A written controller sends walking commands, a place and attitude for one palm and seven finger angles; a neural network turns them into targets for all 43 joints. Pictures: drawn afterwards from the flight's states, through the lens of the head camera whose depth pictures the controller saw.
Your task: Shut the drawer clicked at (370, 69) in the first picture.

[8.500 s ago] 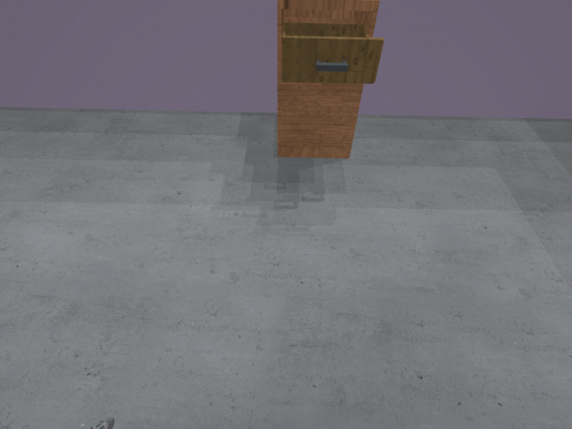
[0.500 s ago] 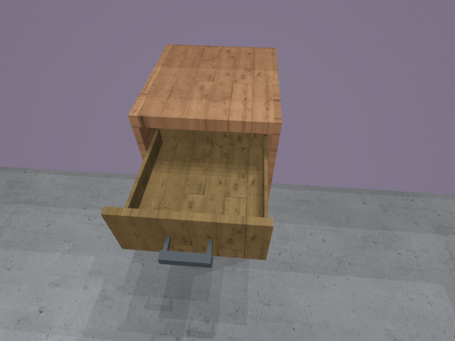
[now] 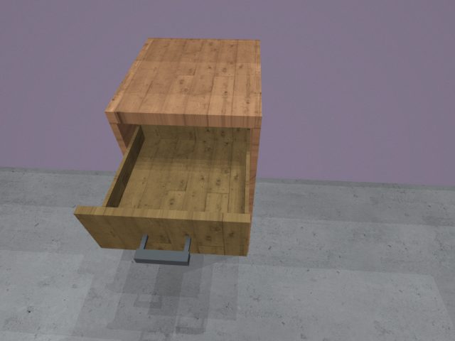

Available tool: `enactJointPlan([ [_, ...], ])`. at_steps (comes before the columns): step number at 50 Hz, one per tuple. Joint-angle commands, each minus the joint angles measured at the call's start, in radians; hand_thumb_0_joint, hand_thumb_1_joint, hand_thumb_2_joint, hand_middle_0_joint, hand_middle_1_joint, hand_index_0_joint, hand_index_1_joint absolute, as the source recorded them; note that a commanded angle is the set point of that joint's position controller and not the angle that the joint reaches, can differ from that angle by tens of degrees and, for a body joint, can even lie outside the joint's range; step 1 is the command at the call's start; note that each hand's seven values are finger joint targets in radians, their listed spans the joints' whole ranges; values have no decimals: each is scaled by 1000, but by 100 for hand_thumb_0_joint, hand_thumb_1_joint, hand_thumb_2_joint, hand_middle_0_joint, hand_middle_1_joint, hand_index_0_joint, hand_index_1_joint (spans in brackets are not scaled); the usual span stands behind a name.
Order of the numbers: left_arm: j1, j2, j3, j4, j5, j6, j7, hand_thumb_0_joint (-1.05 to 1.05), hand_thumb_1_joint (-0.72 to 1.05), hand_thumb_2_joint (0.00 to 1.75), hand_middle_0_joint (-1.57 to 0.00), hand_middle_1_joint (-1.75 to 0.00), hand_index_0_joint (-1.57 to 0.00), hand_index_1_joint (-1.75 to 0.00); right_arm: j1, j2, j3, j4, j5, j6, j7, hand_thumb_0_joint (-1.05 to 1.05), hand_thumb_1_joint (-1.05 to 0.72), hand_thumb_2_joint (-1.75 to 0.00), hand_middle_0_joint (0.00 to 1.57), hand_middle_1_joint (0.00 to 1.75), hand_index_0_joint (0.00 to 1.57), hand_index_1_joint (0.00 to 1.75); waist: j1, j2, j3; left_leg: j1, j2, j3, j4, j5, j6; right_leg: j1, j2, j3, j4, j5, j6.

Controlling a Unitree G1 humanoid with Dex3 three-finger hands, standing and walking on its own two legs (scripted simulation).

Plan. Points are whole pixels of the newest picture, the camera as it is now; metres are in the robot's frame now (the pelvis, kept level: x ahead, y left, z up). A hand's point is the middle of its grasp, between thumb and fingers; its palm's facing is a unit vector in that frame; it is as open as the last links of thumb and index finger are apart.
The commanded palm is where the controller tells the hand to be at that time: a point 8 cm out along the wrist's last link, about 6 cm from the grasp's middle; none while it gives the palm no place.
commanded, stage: come to a stop and stand still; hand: left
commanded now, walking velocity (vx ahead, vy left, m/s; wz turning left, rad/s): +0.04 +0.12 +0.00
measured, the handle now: (164, 248) +0.32 +0.16 -0.09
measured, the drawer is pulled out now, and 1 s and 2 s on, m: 0.29 0.29 0.29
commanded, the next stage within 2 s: look again from close up in 1.44 s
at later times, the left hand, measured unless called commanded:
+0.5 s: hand out of the picture -0.01 +0.13 -0.16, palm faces +0.08 -0.97 -0.22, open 7.4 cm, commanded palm none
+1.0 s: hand out of the picture +0.09 +0.23 -0.17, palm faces +0.02 -0.97 -0.22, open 7.4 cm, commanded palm none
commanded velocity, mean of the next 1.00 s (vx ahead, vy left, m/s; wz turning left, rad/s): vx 0.00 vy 0.05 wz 0.00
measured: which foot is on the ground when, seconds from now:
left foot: down 0.00-0.04, up 0.06-0.70, down 0.72-1.00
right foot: down 0.00-1.00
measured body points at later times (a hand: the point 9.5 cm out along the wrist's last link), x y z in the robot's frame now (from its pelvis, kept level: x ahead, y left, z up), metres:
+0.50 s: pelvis +0.00 -0.04 +0.01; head +0.00 -0.05 +0.46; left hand -0.02 +0.18 -0.14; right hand +0.04 -0.26 -0.16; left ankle +0.04 +0.11 -0.69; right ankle -0.02 -0.06 -0.73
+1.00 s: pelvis +0.02 +0.05 +0.00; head +0.04 +0.05 +0.45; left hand +0.09 +0.28 -0.15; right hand +0.07 -0.18 -0.15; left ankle -0.01 +0.13 -0.73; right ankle -0.02 -0.06 -0.73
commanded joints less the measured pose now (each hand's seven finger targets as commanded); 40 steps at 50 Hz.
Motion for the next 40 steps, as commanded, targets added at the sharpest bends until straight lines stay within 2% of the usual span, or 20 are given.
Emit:
enactJointPlan([
  [1,103,96,24,-41,6,-33,14,0,90,90,-20,-30,-20,-30,14,-108,-19,-60,-1,-12,-9,0,-90,-90,20,30,20,30,28,-100,37,-125,137,-118,7,44,38,58,-143,202,-200,226,7],
  [2,114,122,26,-32,1,-47,24,0,90,90,-20,-30,-20,-30,29,-64,-5,-60,5,-8,-5,0,-90,-90,20,30,20,30,20,-202,16,-169,51,-36,117,-70,0,125,-230,327,-294,288,-2],
  [3,127,125,23,-22,-5,-60,32,0,90,90,-20,-30,-20,-30,11,-55,2,-61,8,-4,0,0,-90,-90,20,30,20,30,33,-186,27,-214,29,-61,215,-196,-13,145,-277,381,-337,412,-14],
  [5,102,117,14,-7,-9,-76,44,0,90,90,-20,-30,-20,-30,30,-44,6,-46,13,-6,1,0,-90,-90,20,30,20,30,11,-57,13,-227,44,-117,285,-209,-13,187,-302,358,-305,617,-53],
  [6,93,113,12,-8,-9,-81,47,0,90,90,-20,-30,-20,-30,29,-41,7,-37,15,-9,1,0,-90,-90,20,30,20,30,10,-23,11,-230,46,-127,292,-194,-14,206,-293,330,-281,701,-53],
  [9,102,118,7,-3,-12,-87,49,0,90,90,-20,-30,-20,-30,35,-43,7,-28,20,-2,1,0,-90,-90,20,30,20,30,17,-29,0,-229,31,-118,274,-141,-27,263,-256,257,-253,824,-24],
  [13,125,129,12,-7,-12,-77,56,0,90,90,-20,-30,-20,-30,14,-58,-1,-51,24,16,-1,0,-90,-90,20,30,20,30,30,-68,16,-258,18,-121,292,-109,-37,279,-257,232,-234,903,5],
  [19,112,122,19,-35,-10,-66,55,0,90,90,-20,-30,-20,-30,-13,-68,-16,-83,19,37,9,0,-90,-90,20,30,20,30,30,-88,80,-284,25,-143,363,-55,-42,159,-261,259,-305,567,-5],
  [22,93,124,20,-50,-7,-67,51,0,90,90,-20,-30,-20,-30,-12,-61,-17,-94,17,36,16,0,-90,-90,20,30,20,30,22,-63,95,-266,37,-150,351,-38,-39,97,-266,271,-341,386,-41],
  [24,90,121,18,-52,-6,-68,48,0,90,90,-20,-30,-20,-30,-18,-57,-14,-100,16,31,18,0,-90,-90,20,30,20,30,22,-62,110,-250,42,-144,322,-39,-36,71,-265,271,-350,339,-63],
  [25,79,254,-11,-65,2,-101,53,0,90,90,-20,-30,-20,-30,-146,-148,-19,-223,-11,24,33,0,-90,-90,20,30,20,30,-23,168,203,-248,-9,-241,323,-79,9,0,-267,379,-223,494,-51],
  [26,25,193,1,-80,-8,-91,54,0,90,90,-20,-30,-20,-30,-89,-46,-30,-219,-5,20,41,0,-90,-90,20,30,20,30,-31,116,106,-207,58,-170,312,-42,-17,-96,-320,338,-264,148,-54],
  [27,3,181,-10,-98,-11,-83,51,0,90,90,-20,-30,-20,-30,-53,-42,-19,-216,-2,26,46,0,-90,-90,20,30,20,30,-33,49,49,-145,29,-160,297,-36,-31,-84,-291,341,-288,7,-80],
  [29,-2,187,-1,-111,-8,-80,48,0,90,90,-20,-30,-20,-30,-55,-68,-26,-227,2,25,45,0,-90,-90,20,30,20,30,-13,-67,68,-172,25,-153,267,-48,-31,-64,-258,340,-321,-56,-62],
  [31,5,182,-1,-106,-11,-77,48,0,90,90,-20,-30,-20,-30,-39,-81,-19,-225,2,16,42,0,-90,-90,20,30,20,30,-4,-137,61,-163,23,-139,191,-41,-21,-3,-232,297,-284,78,-39],
  [33,22,172,0,-97,-16,-82,52,0,90,90,-20,-30,-20,-30,-36,-86,-13,-209,8,8,34,0,-90,-90,20,30,20,30,4,-124,47,-141,22,-138,123,5,-13,58,-215,256,-240,313,3],
  [36,13,168,8,-102,-18,-80,61,0,90,90,-20,-30,-20,-30,-5,-95,-3,-176,6,-3,27,0,-90,-90,20,30,20,30,6,-68,-4,-65,50,-136,52,130,6,103,-185,175,-155,548,41],
  [38,16,170,10,-102,-23,-86,62,0,90,90,-20,-30,-20,-30,3,-106,-4,-158,7,-10,21,0,-90,-90,20,30,20,30,9,-65,-66,-34,65,-145,71,249,18,151,-171,135,-116,698,53],
  [39,5,175,11,-101,-23,-84,62,0,90,90,-20,-30,-20,-30,0,-108,-4,-149,8,-12,20,0,-90,-90,20,30,20,30,7,-26,-79,-25,66,-148,67,291,17,162,-172,114,-93,726,44],
  [40,-14,181,9,-107,-23,-78,60,0,90,90,-20,-30,-20,-30,-4,-113,-4,-144,7,-13,22,0,-90,-90,20,30,20,30,6,19,-89,6,77,-155,49,362,20,145,-161,99,-71,678,35],
])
